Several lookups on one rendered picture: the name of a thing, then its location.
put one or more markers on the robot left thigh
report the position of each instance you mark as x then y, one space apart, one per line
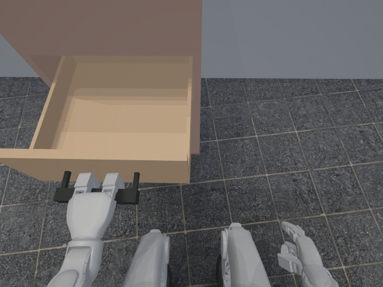
146 266

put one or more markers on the robot right thigh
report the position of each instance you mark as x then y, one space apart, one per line
246 267

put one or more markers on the robot thigh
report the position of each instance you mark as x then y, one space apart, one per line
146 266
246 267

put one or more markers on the right robot hand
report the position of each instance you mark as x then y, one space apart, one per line
294 257

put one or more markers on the left robot hand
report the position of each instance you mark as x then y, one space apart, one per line
89 214

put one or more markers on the handle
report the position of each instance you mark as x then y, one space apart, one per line
123 196

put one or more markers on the robot left forearm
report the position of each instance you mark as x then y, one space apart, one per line
81 264

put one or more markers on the cabinet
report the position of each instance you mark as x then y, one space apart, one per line
42 31

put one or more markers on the drawer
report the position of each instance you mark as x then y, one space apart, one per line
113 114

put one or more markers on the robot right forearm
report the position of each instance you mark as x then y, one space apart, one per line
315 275

